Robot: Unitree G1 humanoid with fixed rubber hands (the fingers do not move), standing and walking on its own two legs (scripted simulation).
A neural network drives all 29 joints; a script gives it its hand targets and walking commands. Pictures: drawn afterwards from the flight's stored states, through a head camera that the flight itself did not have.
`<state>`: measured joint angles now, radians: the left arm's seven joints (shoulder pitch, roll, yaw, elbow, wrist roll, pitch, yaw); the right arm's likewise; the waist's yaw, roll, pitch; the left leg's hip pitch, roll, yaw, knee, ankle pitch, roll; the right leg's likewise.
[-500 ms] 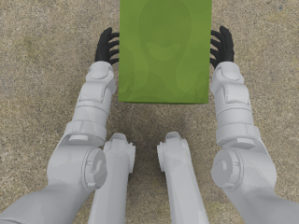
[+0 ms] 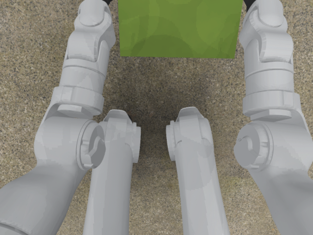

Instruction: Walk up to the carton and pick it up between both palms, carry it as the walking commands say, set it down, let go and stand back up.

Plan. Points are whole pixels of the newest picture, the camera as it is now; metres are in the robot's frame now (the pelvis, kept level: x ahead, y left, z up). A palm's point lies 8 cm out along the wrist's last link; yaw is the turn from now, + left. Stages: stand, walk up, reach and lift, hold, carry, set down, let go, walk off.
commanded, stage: set down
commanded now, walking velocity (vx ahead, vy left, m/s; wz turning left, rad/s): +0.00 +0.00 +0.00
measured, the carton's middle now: out of the picture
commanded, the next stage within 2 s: none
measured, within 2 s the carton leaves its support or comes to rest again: rests again in 1.08 s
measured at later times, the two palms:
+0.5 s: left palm (108, 3) +0.55 +0.08 -0.22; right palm (247, 4) +0.53 -0.20 -0.21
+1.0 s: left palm (107, 7) +0.55 +0.09 -0.24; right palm (239, 12) +0.52 -0.20 -0.24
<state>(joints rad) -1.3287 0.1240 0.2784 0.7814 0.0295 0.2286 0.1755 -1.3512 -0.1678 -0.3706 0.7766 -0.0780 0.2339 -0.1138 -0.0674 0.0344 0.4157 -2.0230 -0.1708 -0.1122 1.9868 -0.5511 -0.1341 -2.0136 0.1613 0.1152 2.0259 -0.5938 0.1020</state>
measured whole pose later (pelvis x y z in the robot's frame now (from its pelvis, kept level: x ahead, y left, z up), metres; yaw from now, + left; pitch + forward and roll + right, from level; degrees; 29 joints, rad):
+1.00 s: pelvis +0.00 +0.00 -0.06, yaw +0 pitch +30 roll +0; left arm -1.50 0.21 0.17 1.04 -0.07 0.20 0.19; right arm -1.46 -0.25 -0.28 0.97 0.00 0.21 -0.15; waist -0.07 0.05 0.52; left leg -2.14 -0.16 -0.07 2.18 -0.57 -0.11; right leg -2.12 0.10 0.07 2.21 -0.62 0.08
